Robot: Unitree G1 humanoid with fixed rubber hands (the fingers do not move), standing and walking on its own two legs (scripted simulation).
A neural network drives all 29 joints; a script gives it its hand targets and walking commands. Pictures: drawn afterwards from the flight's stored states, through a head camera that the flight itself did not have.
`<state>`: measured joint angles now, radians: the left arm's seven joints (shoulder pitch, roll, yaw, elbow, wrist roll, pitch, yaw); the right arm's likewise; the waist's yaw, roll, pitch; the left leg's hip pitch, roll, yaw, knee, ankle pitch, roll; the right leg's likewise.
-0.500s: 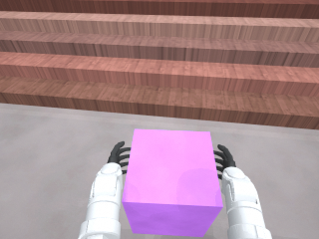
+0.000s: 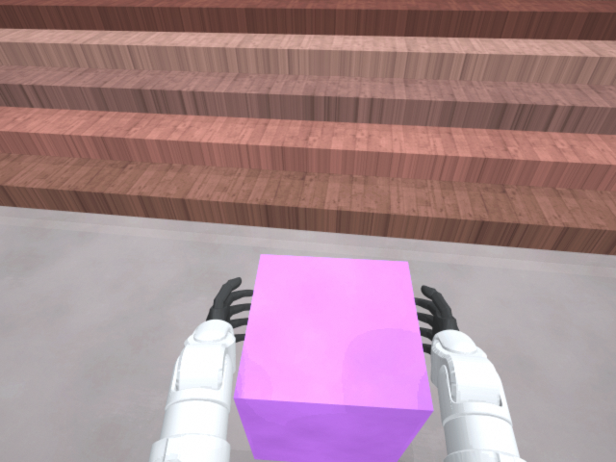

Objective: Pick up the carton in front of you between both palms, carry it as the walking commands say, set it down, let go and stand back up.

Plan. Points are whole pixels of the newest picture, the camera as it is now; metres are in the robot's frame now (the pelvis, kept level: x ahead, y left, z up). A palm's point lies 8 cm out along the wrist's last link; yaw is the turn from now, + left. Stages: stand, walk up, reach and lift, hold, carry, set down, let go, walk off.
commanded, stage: reach and lift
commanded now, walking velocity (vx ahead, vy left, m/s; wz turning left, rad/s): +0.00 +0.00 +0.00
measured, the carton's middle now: (328, 364) +0.28 +0.00 -0.04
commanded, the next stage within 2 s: hold in 0.14 s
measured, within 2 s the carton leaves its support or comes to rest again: neither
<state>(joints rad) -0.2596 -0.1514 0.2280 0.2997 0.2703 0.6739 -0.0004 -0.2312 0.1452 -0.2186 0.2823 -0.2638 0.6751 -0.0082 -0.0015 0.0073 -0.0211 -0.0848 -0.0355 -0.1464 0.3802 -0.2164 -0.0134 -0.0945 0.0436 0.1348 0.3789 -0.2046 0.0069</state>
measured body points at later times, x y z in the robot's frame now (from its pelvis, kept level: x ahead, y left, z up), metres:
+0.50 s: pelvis +0.00 +0.00 +0.00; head -0.06 +0.00 +0.45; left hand +0.29 +0.15 +0.05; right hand +0.29 -0.15 +0.04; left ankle +0.00 +0.13 -0.75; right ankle +0.01 -0.13 -0.75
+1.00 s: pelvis +0.11 +0.01 -0.01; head +0.07 +0.01 +0.44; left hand +0.38 +0.16 +0.08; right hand +0.38 -0.14 +0.08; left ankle +0.01 +0.12 -0.72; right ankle +0.06 -0.10 -0.75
